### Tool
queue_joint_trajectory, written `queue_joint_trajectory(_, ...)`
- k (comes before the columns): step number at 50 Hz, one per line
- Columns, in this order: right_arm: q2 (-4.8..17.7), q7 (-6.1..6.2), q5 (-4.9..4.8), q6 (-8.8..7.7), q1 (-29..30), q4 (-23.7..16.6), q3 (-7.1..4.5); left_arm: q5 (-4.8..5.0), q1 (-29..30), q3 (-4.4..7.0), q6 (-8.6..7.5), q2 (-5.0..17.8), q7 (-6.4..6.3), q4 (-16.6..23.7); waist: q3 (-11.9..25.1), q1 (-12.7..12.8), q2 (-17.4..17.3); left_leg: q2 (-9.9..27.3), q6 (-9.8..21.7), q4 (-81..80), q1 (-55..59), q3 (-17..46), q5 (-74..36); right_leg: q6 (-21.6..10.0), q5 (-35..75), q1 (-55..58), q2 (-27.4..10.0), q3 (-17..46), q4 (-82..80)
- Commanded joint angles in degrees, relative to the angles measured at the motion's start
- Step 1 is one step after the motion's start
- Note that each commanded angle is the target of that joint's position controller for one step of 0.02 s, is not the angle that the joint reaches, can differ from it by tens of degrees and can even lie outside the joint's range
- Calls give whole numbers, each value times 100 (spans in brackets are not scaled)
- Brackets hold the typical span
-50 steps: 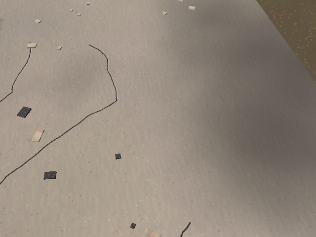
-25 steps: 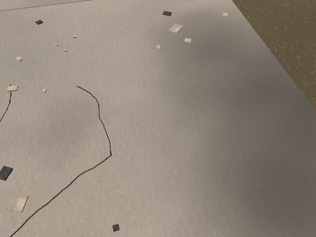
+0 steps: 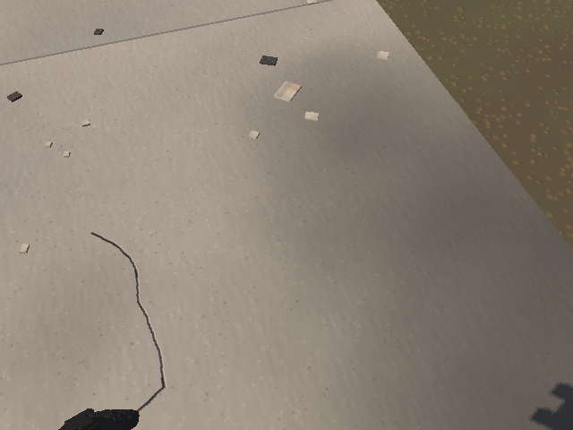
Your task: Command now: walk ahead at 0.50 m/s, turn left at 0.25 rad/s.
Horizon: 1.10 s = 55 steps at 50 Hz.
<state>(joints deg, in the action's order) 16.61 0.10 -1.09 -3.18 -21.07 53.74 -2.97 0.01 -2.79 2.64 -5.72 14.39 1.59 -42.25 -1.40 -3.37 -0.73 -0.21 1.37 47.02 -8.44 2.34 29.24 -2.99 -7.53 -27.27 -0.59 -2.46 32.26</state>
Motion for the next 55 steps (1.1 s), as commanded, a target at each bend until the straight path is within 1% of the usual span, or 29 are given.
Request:
queue_joint_trajectory(1, 824, -24, -183, -242, 238, -572, -146, 24, -1726, 287, 3, 888, -78, -144, 1097, 937, 905, 288, 164, 2647, -3567, 481, -200, -967, -1107, 3854, -2054, 2986, -1509)
queue_joint_trajectory(2, 735, 9, -147, -220, 429, -584, -149, -1, -1333, 237, -13, 760, -73, -119, 732, 736, 508, 541, 125, 2430, -3312, 387, -707, -837, -682, 3097, -1827, 2402, -1708)
queue_joint_trajectory(3, 667, 28, -79, -165, 477, -577, -183, -23, -1055, 200, -37, 598, -58, -124, 421, 581, 522, 682, 87, 2150, -3125, 393, -1037, -770, -346, 2553, -1625, 1906, -1928)
queue_joint_trajectory(4, 562, 23, -83, -85, 317, -544, -193, -71, -913, 186, -73, 535, -57, -151, 351, 412, 671, 803, 59, 2040, -2789, 428, -1273, -715, -109, 2191, -1512, 1530, -2116)
queue_joint_trajectory(6, 339, 19, -101, 48, 229, -540, -181, -82, -833, 209, -140, 533, -62, -243, 223, 282, 615, 848, 0, 1921, -2670, 398, -1492, -750, 370, 1877, -1440, 999, -2370)
queue_joint_trajectory(9, 240, 62, 26, 111, 465, -698, -186, -135, -897, 247, -150, 691, -117, -429, 5, 177, 385, 677, -170, 1258, -2796, 410, -1897, -844, 2571, 1703, -1365, 287, -2257)
queue_joint_trajectory(11, 101, 17, 81, 73, 667, -779, -126, -108, -823, 245, -83, 741, -183, -487, 28, 172, 427, 597, -201, 263, -2488, 151, -2534, -750, 3061, 1616, -1129, -231, -2187)
queue_joint_trajectory(13, -48, -56, 122, 40, 1141, -895, -44, -67, -948, 237, -25, 791, -235, -588, 57, 367, 407, 492, -186, -597, -2141, -147, -3118, -693, 3195, 1654, -1022, -456, -2124)
queue_joint_trajectory(17, 126, -150, 137, 29, 1507, -1080, -52, 57, -1225, 276, 128, 975, -256, -872, 220, 475, 501, 339, -30, -1311, -2025, -216, -2903, -677, 3351, 2461, -1320, -253, -1616)
queue_joint_trajectory(19, 304, -169, 165, 9, 1295, -1053, -111, 134, -1083, 301, 208, 1033, -275, -932, 328, 257, 555, 218, 160, -1718, -1661, -279, -2742, -525, 3393, 2635, -1347, -178, -1059)
queue_joint_trajectory(20, 451, -151, 194, -10, 927, -918, -183, 148, -1058, 291, 237, 994, -284, -959, 521, 58, 447, 55, 288, -2184, -1051, -398, -3245, -352, 3416, 2613, -1137, -248, -518)
queue_joint_trajectory(21, 876, -88, 222, -21, 607, -840, -311, 42, -1358, 252, 221, 874, -280, -995, 899, 35, -1, 398, 472, -2172, -105, -30, -5537, -33, 2661, 2262, -744, -447, 291)
queue_joint_trajectory(22, 1187, -8, 359, 35, 329, -832, -343, -118, -1873, 113, 154, 488, -224, -994, 1641, 218, -888, 1568, 1275, -1572, 1754, 1196, -7886, 320, 129, 779, -223, -487, 1744)
queue_joint_trajectory(23, 700, -6, 302, 72, 250, -757, -189, -91, -2073, -9, 189, 245, -166, -1126, 2366, 195, -1240, 2329, 2018, -1795, 2099, 2159, -7955, 541, -3251, 319, 63, 174, 2793)
queue_joint_trajectory(24, 453, -57, 197, 103, 426, -773, -106, 82, -1748, 98, 284, 582, -144, -1133, 2184, 132, -763, 2048, 1866, -2077, 1568, 1918, -6548, 551, -3436, 233, -149, 608, 3064)
queue_joint_trajectory(25, 407, -79, 158, 103, 864, -812, -89, 159, -1358, 114, 386, 616, -186, -1032, 1505, 209, -558, 1816, 1610, -2316, 954, 1590, -5414, 544, -3270, -109, -269, 536, 3032)
queue_joint_trajectory(26, 387, -74, 161, 109, 1219, -858, -78, 114, -1162, 135, 491, 611, -266, -1030, 1037, 285, -361, 1647, 1415, -2601, 295, 1406, -4404, 567, -2987, -157, -356, 496, 2802)
queue_joint_trajectory(27, 399, -45, 186, 133, 1538, -898, -83, 55, -1123, 164, 597, 648, -343, -1042, 799, 425, -416, 1503, 1250, -2881, -336, 1236, -3558, 610, -2624, 125, -440, 509, 2479)
queue_joint_trajectory(30, 397, 27, 281, 189, 1836, -875, -110, 16, -1378, 138, 712, 458, -457, -1206, 744, 589, -737, 1201, 1114, -3211, -1178, 831, -2500, 639, -1890, 997, -332, 318, 1611)
queue_joint_trajectory(33, 316, 81, 209, 204, 1861, -736, -83, -19, -1375, 115, 695, 376, -431, -1324, 806, 611, -690, 1075, 953, -3226, -1324, 649, -1485, 523, -868, 1611, -261, 199, 554)
queue_joint_trajectory(35, 198, 91, 136, 231, 1746, -590, -40, -125, -1376, 108, 683, 378, -371, -1394, 643, 659, -578, 840, 571, -3169, -1552, 506, -324, 360, -290, 2061, -178, 95, -259)
queue_joint_trajectory(36, 105, 83, 155, 235, 1577, -487, -8, -191, -1283, 111, 673, 516, -359, -1338, 399, 579, -353, 669, 282, -3041, -1641, 420, 35, 216, -243, 1997, -451, 411, -650)
queue_joint_trajectory(37, 142, 78, 192, 242, 1407, -469, -35, -131, -1092, 170, 666, 885, -386, -1276, 107, 293, 168, 352, 52, -2819, -1494, 142, -92, 28, -969, 1442, -710, 656, -873)
queue_joint_trajectory(38, 74, 103, 203, 252, 1469, -464, -25, -79, -925, 156, 630, 791, -371, -1342, -37, 218, 689, 134, -95, -2589, -778, -154, -744, -48, -2134, 544, -646, 721, -1185)
queue_joint_trajectory(39, 124, 128, 206, 255, 1534, -431, -37, -96, -774, 97, 565, 585, -359, -1333, -125, 213, 792, 132, -109, -2334, -321, -181, -1237, 61, -2372, 188, -589, 722, -1424)
queue_joint_trajectory(40, 133, 148, 195, 263, 1484, -378, -51, -119, -695, 72, 503, 516, -353, -1364, -109, 169, 852, 152, -60, -2220, -120, -193, -1539, 176, -2185, 135, -571, 695, -1491)
queue_joint_trajectory(44, 159, 142, 179, 267, 1377, -145, -72, -36, -962, 53, 361, 516, -341, -1534, 65, 299, 405, 229, 55, -2205, -208, -126, -2209, 268, -948, 829, -428, 515, -1136)
queue_joint_trajectory(50, 159, 143, 128, 280, 1352, 120, -81, -18, -1129, 22, 416, 470, -359, -1683, 265, 395, 118, 251, 14, -2111, -116, -157, -2909, 197, 19, 1300, -335, 383, -902)
queue_joint_trajectory(55, 200, 185, 112, 327, 1284, 328, -82, -10, -1125, 5, 457, 428, -348, -1755, 266, 385, 62, 269, -2, -2071, -30, -159, -3132, 189, 377, 1426, -287, 323, -874)
